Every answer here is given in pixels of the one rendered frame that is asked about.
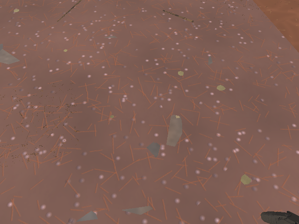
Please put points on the robot right hand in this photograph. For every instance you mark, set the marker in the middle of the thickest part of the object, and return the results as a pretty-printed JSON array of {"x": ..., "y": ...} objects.
[{"x": 272, "y": 217}]

